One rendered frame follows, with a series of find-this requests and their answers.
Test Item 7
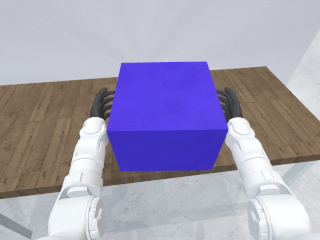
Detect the left robot hand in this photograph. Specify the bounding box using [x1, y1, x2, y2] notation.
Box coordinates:
[89, 87, 115, 121]

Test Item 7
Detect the left robot upper arm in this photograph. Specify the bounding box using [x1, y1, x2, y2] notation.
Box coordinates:
[35, 195, 107, 240]

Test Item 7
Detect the table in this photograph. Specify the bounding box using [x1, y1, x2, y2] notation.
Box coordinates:
[0, 66, 320, 240]

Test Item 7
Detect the robot right forearm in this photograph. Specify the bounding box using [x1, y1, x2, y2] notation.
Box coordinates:
[225, 117, 312, 232]

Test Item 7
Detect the carton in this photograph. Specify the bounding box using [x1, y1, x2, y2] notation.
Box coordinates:
[106, 61, 229, 172]

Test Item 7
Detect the robot left forearm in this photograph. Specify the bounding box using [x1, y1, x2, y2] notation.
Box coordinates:
[48, 117, 108, 236]

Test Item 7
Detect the right robot upper arm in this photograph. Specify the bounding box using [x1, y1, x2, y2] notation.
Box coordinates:
[247, 194, 320, 240]

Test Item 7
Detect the right robot hand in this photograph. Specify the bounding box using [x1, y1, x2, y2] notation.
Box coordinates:
[216, 87, 243, 124]

